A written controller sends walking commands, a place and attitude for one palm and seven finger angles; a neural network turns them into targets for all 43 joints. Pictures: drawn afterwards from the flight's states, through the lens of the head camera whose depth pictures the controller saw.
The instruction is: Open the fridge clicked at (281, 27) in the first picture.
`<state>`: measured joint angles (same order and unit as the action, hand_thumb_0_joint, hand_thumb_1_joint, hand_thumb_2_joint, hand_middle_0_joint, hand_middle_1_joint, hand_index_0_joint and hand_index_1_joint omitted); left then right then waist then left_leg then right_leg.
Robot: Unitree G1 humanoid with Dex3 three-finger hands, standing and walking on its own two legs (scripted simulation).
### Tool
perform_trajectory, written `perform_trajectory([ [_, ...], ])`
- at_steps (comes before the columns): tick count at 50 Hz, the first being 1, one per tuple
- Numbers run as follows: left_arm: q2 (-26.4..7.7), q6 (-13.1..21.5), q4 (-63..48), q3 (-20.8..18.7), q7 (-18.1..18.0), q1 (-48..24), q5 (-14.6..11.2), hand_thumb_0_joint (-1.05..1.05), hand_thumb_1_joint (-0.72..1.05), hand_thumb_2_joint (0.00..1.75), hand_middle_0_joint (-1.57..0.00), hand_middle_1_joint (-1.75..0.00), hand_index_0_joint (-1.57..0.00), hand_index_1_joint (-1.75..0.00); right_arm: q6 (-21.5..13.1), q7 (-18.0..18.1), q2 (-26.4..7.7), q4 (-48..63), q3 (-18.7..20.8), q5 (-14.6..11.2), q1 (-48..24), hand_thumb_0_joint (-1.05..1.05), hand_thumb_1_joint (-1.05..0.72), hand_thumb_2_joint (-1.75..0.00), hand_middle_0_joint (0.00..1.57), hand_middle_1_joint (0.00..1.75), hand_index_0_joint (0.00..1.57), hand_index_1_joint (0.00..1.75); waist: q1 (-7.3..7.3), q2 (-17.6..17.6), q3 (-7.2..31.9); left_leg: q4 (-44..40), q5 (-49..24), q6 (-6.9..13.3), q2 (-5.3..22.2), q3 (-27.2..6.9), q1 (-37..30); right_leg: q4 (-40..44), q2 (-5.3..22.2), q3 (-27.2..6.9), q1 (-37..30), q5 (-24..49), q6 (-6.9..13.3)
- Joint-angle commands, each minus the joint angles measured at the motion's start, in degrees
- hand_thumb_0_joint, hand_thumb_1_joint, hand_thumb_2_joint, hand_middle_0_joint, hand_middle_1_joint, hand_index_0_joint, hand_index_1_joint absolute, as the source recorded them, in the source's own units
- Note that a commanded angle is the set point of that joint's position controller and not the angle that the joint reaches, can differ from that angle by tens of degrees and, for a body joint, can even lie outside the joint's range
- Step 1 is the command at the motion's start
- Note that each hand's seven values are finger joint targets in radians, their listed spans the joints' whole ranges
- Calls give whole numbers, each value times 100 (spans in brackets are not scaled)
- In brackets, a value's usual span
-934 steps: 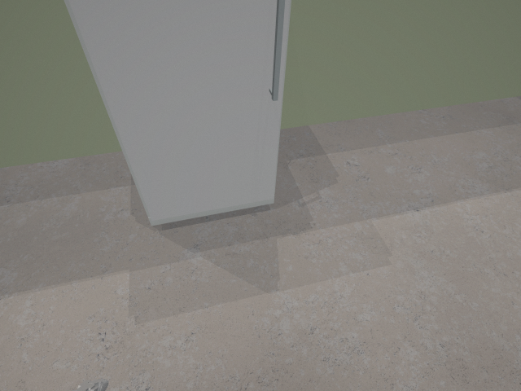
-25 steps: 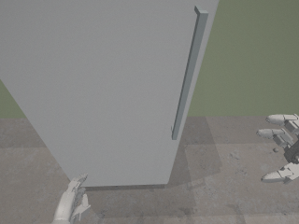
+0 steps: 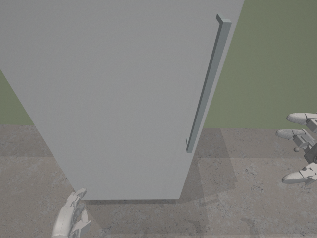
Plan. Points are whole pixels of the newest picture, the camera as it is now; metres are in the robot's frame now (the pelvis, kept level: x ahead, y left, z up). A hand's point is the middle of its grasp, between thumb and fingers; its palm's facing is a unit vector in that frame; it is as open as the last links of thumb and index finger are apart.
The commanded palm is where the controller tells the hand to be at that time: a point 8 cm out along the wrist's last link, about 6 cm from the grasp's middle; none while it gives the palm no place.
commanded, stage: raise the hand to about handle height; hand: right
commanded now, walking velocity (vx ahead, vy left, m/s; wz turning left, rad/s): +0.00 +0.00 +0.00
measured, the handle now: (200, 100) +0.46 -0.10 +0.13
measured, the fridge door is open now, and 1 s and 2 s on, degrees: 0 0 0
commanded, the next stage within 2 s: move the hooked fingers beside the handle in 0.18 s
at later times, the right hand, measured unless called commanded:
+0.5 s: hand (287, 144) +0.29 -0.26 +0.16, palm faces +0.04 +1.00 -0.06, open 14.0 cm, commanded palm +0.26 -0.30 +0.17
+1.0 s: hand (264, 130) +0.33 -0.23 +0.16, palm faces +0.02 +1.00 -0.03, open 14.0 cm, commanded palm +0.30 -0.27 +0.16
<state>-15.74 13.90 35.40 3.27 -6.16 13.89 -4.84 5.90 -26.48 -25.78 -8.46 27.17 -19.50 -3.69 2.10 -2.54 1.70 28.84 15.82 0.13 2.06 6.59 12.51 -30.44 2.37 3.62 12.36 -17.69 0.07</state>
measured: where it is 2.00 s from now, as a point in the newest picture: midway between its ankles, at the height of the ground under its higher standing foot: outside the picture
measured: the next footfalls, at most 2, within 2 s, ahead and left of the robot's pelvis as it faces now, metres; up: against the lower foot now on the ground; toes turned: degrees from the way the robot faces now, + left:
none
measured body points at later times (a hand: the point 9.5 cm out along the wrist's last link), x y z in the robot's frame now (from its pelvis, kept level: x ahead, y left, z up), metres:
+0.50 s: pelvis -0.01 +0.00 +0.00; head -0.01 +0.02 +0.45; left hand +0.18 +0.23 -0.08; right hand +0.28 -0.32 +0.16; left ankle -0.01 +0.12 -0.74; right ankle -0.02 -0.12 -0.74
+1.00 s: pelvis +0.00 +0.00 +0.00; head -0.01 +0.02 +0.45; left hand +0.16 +0.25 -0.08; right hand +0.32 -0.28 +0.16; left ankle -0.01 +0.12 -0.74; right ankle -0.02 -0.12 -0.74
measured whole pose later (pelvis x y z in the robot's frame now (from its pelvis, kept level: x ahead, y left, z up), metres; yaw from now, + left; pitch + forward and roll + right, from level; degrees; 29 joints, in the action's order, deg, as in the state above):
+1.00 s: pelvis +0.00 +0.00 +0.00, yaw +0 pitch +0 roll +0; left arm -15.2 11.1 36.8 2.9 -6.8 14.0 -5.1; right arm 6.5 -19.4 -21.9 -15.4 20.0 -15.7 -14.2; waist 0.8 -2.4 1.7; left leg 28.8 15.5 0.4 2.1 6.2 13.1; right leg -29.2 2.2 3.9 12.2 -16.8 -0.1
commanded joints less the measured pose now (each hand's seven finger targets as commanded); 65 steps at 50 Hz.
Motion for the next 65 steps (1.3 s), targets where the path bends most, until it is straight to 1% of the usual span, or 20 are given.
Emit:
perform_trajectory([
  [1,-640,342,-912,-237,-107,-642,12,0,90,90,-20,-30,-20,-30,-371,85,-1824,1112,653,-116,-1633,0,50,-30,30,120,30,120,32,-196,838,-394,-1472,54,-104,-260,-249,401,-178,-356,-379,1450,147],
  [14,-629,337,-929,-222,-113,-690,-6,0,90,90,-20,-30,-20,-30,-322,10,-1713,1115,547,-135,-1669,0,50,-30,30,120,30,120,-2,-178,932,-359,-1488,44,-115,-191,-202,429,-195,-396,-470,1459,136],
  [16,-627,322,-875,-209,-116,-667,-11,0,90,90,-20,-30,-20,-30,-292,34,-1586,946,387,-136,-1710,0,50,-30,30,120,30,120,-39,8,727,-435,-1336,33,-126,-220,-105,433,-160,-379,-394,1309,144],
  [19,-644,303,-845,-212,-169,-663,-29,0,90,90,-20,-30,-20,-30,-286,81,-1357,880,25,-65,-2370,0,50,-30,30,120,30,120,-159,-140,720,-444,-1048,30,-121,-228,89,472,-179,-428,-448,1062,153],
  [22,-664,276,-840,-217,-184,-652,-7,0,90,90,-20,-30,-20,-30,-321,199,-1564,907,139,49,-2530,0,50,-30,30,120,30,120,-108,-180,979,-410,-1128,58,-99,-246,-97,470,-176,-432,-478,1196,148],
  [25,-623,259,-820,-195,-193,-662,-5,0,90,90,-20,-30,-20,-30,-366,289,-1423,722,6,85,-2802,0,50,-30,30,120,30,120,-136,-177,952,-404,-1096,67,-89,-226,-39,506,-174,-460,-494,1171,136],
  [26,-650,232,-782,-215,-182,-623,6,0,90,90,-20,-30,-20,-30,-380,334,-1599,635,157,105,-2674,0,50,-30,30,120,30,120,-88,0,1008,-411,-1176,71,-94,-234,-178,489,-139,-446,-460,1281,138],
  [30,-596,225,-895,-213,-126,-692,9,0,90,90,-20,-30,-20,-30,-369,411,-1429,703,162,105,-2433,0,50,-30,30,120,30,120,19,-261,1218,-294,-1570,92,-57,-228,-313,478,-170,-395,-512,1610,122],
  [31,-615,192,-870,-222,-102,-648,10,0,90,90,-20,-30,-20,-30,-334,435,-1491,594,204,126,-2288,0,50,-30,30,120,30,120,30,-55,1152,-321,-1589,88,-70,-220,-362,476,-133,-376,-447,1636,124],
  [34,-637,152,-875,-244,-103,-650,-14,0,90,90,-20,-30,-20,-30,-272,486,-1374,514,100,133,-2524,0,50,-30,30,120,30,120,-42,-136,990,-335,-1434,73,-72,-227,-190,505,-146,-362,-386,1450,121],
  [38,-610,135,-924,-255,-94,-670,-6,0,90,90,-20,-30,-20,-30,-296,560,-1178,893,-125,169,-2775,0,50,-30,30,120,30,120,-83,-231,1222,-286,-1699,74,-59,-251,-293,449,-151,-317,-524,1677,136],
  [41,-634,95,-835,-283,-113,-579,-5,0,90,90,-20,-30,-20,-30,-303,617,-1257,620,-29,165,-2664,0,50,-30,30,120,30,120,-96,128,1104,-344,-1649,53,-76,-272,-262,427,-123,-301,-453,1588,158],
  [45,-617,75,-787,-278,-150,-589,-19,0,90,90,-20,-30,-20,-30,-341,674,-1036,662,-325,225,-3192,0,50,-30,30,120,30,120,-203,-179,1089,-337,-1504,63,-69,-264,-104,453,-148,-310,-540,1469,141],
  [46,-628,67,-789,-290,-142,-581,-8,0,90,90,-20,-30,-20,-30,-358,700,-1078,684,-304,229,-3147,0,50,-30,30,120,30,120,-174,-2,1128,-355,-1554,64,-64,-296,-194,430,-131,-312,-516,1501,160],
  [49,-614,33,-783,-281,-142,-598,-10,0,90,90,-20,-30,-20,-30,-360,740,-1055,534,-290,252,-3182,0,50,-30,30,120,30,120,-166,-112,1206,-321,-1611,72,-53,-292,-235,447,-156,-299,-507,1530,149],
  [51,-639,-1,-752,-306,-126,-558,1,0,90,90,-20,-30,-20,-30,-343,776,-1181,302,-135,250,-2951,0,50,-30,30,120,30,120,-116,186,1183,-329,-1720,60,-51,-316,-324,413,-130,-283,-416,1592,167],
  [56,-621,-75,-802,-303,-86,-574,-7,0,90,90,-20,-30,-20,-30,-395,790,-1027,321,-325,272,-3221,0,50,-30,30,120,30,120,-148,111,1236,-300,-1789,66,-40,-324,-338,405,-127,-254,-403,1623,165],
  [58,-586,-79,-820,-288,-90,-604,-13,0,90,90,-20,-30,-20,-30,-425,810,-891,422,-479,291,-3468,0,50,-30,30,120,30,120,-186,-220,1285,-286,-1779,84,-41,-332,-278,408,-152,-259,-498,1625,154],
  [62,-648,-132,-727,-313,-103,-512,-4,0,90,90,-20,-30,-20,-30,-414,889,-880,50,-489,300,-3519,0,50,-30,30,120,30,120,-223,255,1181,-330,-1657,61,-52,-331,-227,423,-129,-286,-375,1476,174],
  [65,-614,-175,-726,-302,-97,-539,-10,0,90,90,-20,-30,-20,-30,-418,972,-735,29,-636,348,-3714,0,50,-30,30,120,30,120,-236,1,1198,-333,-1522,79,-43,-331,-157,455,-144,-284,-408,1396,155],
])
